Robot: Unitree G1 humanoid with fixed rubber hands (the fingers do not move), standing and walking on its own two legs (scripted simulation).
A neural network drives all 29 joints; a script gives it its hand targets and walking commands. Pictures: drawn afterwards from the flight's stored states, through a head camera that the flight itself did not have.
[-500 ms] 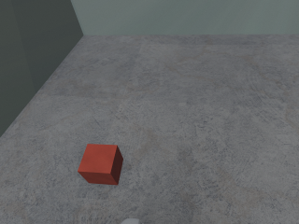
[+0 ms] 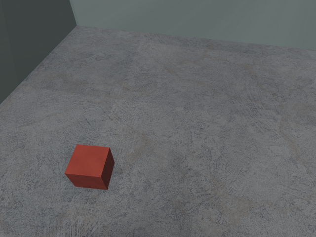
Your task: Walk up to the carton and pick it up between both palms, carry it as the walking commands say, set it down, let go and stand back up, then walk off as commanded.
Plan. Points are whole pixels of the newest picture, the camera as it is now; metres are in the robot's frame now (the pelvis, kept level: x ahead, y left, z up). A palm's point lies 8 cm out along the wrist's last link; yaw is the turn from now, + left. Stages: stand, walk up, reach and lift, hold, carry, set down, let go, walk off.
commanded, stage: walk off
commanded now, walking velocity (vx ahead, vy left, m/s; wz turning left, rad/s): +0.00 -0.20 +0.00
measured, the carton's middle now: (92, 167) +0.58 +0.47 -0.67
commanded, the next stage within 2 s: stand in 0.74 s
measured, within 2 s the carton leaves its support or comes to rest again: neither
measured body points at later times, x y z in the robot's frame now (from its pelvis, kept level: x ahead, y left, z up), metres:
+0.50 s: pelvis -0.01 -0.10 -0.01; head +0.01 -0.12 +0.44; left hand +0.07 +0.16 -0.12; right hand +0.09 -0.37 -0.13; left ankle -0.05 +0.05 -0.66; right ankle +0.00 -0.14 -0.74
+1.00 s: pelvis -0.02 -0.14 +0.00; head +0.01 -0.13 +0.45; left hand +0.06 +0.12 -0.13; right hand +0.08 -0.41 -0.11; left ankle -0.03 +0.00 -0.74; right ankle -0.03 -0.23 -0.74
